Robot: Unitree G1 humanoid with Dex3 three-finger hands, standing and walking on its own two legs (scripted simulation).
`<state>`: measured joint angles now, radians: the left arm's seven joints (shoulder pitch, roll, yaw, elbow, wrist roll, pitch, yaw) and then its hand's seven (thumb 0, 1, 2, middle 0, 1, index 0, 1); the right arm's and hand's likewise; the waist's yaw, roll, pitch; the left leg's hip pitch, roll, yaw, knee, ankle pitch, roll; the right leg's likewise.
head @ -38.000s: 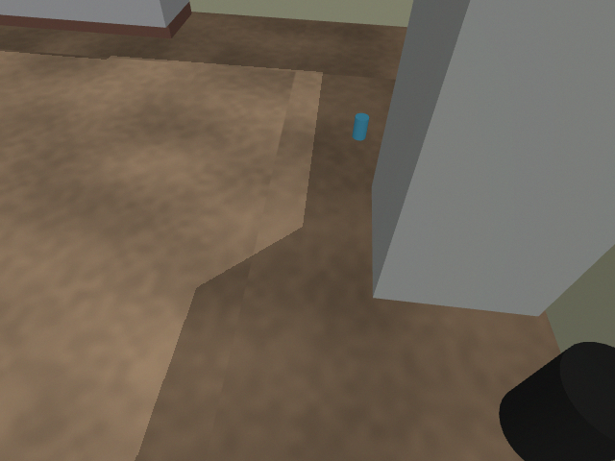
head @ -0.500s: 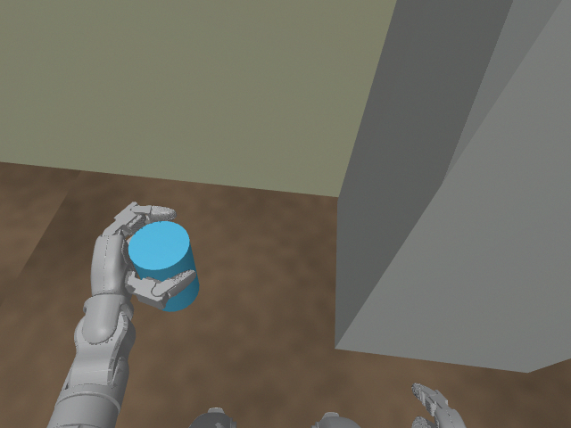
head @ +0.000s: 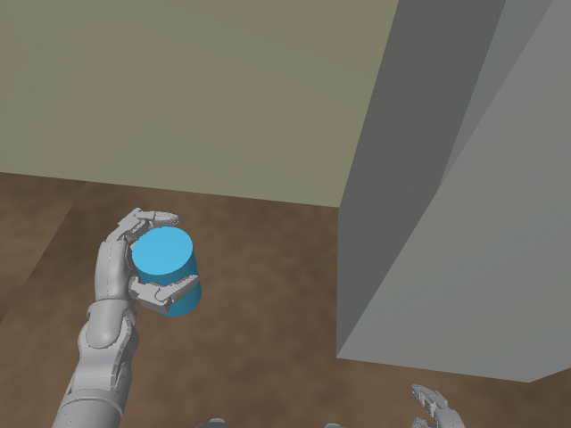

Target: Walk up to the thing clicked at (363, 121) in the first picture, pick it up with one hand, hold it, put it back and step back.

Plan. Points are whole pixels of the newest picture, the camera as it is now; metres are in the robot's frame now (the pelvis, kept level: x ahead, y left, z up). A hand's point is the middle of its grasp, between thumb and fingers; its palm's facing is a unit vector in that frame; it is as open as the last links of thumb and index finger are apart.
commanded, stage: hold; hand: left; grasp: from the side
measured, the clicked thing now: (170, 274) +0.33 +0.17 +0.00
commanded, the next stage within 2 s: none
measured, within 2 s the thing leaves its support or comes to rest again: neither
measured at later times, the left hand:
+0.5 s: hand (162, 263) +0.32 +0.17 +0.05, palm faces +0.13 -0.99 -0.02, open 10.7 cm
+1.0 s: hand (162, 265) +0.32 +0.16 +0.05, palm faces +0.12 -0.99 -0.03, open 10.7 cm
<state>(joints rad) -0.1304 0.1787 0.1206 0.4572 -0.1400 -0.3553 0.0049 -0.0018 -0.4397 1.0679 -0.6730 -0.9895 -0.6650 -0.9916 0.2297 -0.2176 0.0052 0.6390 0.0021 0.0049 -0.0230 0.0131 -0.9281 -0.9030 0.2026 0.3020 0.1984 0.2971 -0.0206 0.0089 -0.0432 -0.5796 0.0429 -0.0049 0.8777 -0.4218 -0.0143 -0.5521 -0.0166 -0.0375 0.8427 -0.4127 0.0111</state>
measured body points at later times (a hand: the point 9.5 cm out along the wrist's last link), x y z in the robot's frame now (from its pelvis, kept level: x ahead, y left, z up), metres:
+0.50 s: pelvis -0.01 +0.00 +0.01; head +0.03 +0.01 +0.45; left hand +0.31 +0.22 +0.05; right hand +0.13 -0.24 -0.10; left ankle +0.01 +0.13 -0.70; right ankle +0.01 -0.13 -0.70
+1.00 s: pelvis -0.01 +0.00 +0.01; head +0.02 +0.00 +0.46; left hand +0.31 +0.22 +0.06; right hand +0.13 -0.24 -0.10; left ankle +0.01 +0.13 -0.70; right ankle +0.01 -0.13 -0.70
